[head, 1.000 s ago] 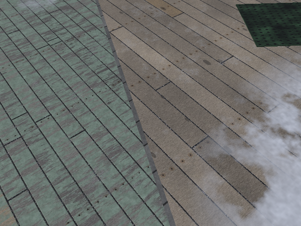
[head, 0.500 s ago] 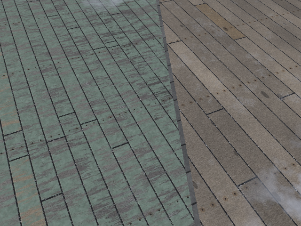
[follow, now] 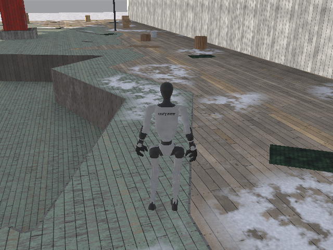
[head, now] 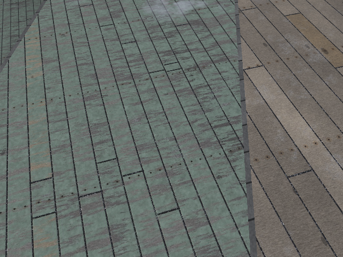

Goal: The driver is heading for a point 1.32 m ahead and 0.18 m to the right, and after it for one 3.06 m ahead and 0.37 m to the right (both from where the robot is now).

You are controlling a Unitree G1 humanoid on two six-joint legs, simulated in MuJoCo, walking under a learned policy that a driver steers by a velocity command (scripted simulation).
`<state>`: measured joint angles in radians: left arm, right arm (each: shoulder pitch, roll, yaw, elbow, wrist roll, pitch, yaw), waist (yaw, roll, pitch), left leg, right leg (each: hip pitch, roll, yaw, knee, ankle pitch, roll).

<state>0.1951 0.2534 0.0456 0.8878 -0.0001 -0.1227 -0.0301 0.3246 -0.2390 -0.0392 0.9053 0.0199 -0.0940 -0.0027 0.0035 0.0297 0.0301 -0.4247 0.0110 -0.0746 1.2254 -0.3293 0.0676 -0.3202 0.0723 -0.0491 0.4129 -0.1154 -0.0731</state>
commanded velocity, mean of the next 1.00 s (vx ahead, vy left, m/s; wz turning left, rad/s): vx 0.50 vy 0.00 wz -0.24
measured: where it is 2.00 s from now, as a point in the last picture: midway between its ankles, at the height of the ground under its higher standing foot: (209, 127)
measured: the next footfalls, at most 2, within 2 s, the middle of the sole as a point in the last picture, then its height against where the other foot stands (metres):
left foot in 0.38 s outside the picture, level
right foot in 0.96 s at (209, 212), level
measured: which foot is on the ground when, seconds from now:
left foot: up 0.00-0.36, down 0.38-0.96, up 0.98-1.00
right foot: down 0.00-0.40, up 0.42-0.94, down 0.96-1.00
